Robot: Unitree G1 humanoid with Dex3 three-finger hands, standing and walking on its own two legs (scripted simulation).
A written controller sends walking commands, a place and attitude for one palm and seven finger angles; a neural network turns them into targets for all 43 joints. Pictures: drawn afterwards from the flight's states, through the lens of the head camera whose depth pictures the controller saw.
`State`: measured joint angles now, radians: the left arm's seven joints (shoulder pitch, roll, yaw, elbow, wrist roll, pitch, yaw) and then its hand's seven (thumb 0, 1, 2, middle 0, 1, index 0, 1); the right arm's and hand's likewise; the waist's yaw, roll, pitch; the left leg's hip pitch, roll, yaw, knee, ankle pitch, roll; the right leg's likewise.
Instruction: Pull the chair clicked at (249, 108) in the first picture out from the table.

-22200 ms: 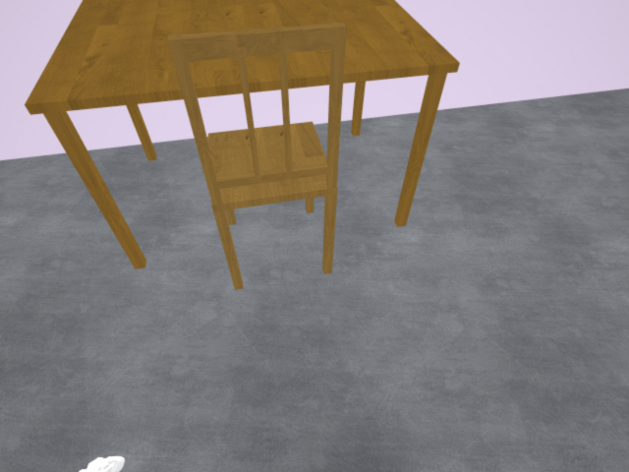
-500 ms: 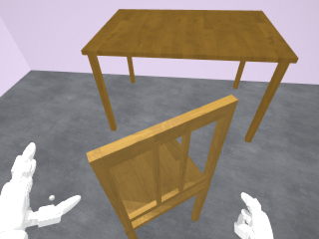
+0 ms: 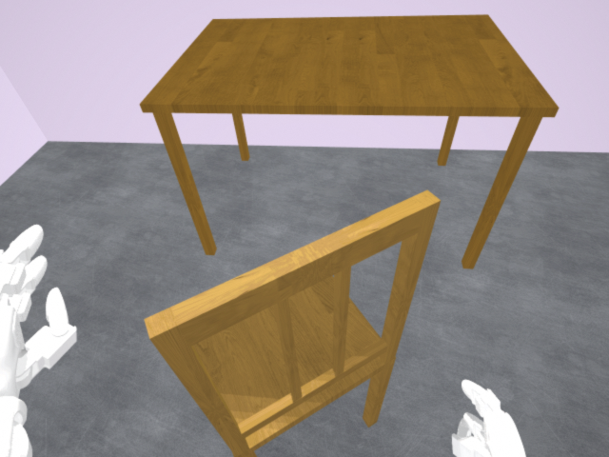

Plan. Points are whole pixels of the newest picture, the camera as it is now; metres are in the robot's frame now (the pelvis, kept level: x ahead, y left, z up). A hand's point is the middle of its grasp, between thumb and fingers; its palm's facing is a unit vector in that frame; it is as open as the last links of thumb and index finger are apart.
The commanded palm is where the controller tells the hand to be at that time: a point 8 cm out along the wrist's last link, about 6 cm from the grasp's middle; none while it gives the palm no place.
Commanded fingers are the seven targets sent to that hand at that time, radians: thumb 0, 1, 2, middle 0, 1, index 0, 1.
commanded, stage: draw the hand back to the body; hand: left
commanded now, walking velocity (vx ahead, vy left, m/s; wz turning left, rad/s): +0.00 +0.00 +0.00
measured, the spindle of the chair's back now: (289, 354) +0.28 +0.07 -0.07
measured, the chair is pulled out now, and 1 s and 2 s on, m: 0.59 0.59 0.59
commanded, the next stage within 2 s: step back with the hand held close in 0.16 s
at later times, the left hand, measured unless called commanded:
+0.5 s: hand (53, 349) +0.17 +0.26 +0.16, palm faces +0.40 -0.77 -0.49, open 7.4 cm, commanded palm +0.11 +0.30 +0.18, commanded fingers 0.00 0.90 0.90 -0.20 -0.30 -0.20 -0.30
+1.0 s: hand out of the picture +0.10 +0.29 +0.15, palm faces +0.44 -0.76 -0.47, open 7.4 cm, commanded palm +0.04 +0.32 +0.18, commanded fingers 0.00 0.90 0.90 -0.20 -0.30 -0.20 -0.30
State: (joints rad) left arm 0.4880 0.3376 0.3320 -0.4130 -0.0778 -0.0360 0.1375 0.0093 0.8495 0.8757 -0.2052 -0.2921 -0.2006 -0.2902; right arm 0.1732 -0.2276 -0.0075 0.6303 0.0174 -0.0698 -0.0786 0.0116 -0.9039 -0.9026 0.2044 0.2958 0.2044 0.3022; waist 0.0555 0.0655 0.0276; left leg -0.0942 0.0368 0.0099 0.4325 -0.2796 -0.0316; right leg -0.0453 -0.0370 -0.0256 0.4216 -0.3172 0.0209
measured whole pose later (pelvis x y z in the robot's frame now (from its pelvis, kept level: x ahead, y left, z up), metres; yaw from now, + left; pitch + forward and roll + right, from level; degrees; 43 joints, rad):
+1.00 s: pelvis -0.10 +0.02 -0.01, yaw +1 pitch +1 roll -2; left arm 0.58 0.40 0.42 -0.54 -0.05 -0.16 0.17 0.01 0.89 0.90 -0.22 -0.30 -0.21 -0.30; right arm 0.19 -0.22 0.00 0.58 0.01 -0.10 -0.09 0.01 -0.90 -0.90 0.21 0.30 0.21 0.30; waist 0.01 0.04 0.03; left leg -0.41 0.04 -0.01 0.59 -0.20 0.00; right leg -0.32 -0.03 -0.04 0.51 -0.21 0.04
